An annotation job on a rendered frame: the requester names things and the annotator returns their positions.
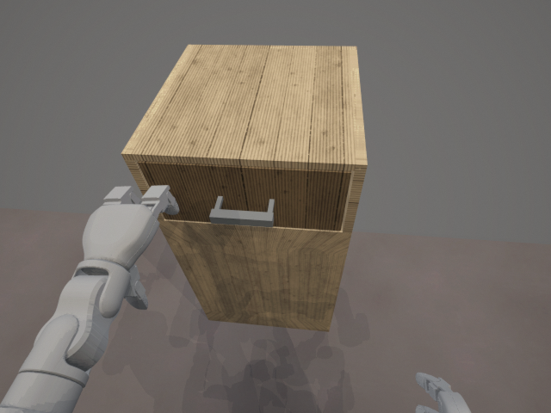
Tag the left robot hand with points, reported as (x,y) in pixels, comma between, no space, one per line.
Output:
(121,230)

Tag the right robot hand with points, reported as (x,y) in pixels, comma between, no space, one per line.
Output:
(440,391)

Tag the robot left forearm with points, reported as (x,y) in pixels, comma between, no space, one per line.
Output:
(57,369)

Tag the handle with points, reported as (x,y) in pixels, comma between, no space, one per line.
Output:
(236,217)

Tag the cabinet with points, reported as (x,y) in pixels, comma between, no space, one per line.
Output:
(269,106)

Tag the drawer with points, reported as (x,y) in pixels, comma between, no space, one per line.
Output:
(304,198)

